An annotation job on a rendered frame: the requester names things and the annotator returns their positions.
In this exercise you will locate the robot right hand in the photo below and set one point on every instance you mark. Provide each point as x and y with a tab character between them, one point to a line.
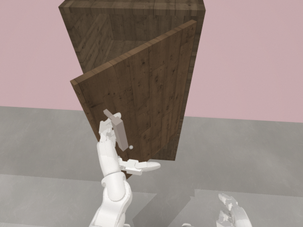
237	217

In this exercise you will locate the cupboard door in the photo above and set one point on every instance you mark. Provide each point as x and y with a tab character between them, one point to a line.
146	85

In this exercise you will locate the robot left forearm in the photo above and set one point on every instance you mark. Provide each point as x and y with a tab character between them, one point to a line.
117	196

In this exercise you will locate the handle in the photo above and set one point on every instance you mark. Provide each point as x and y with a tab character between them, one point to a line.
119	130

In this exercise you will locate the robot left hand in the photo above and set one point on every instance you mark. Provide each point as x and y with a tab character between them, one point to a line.
108	157

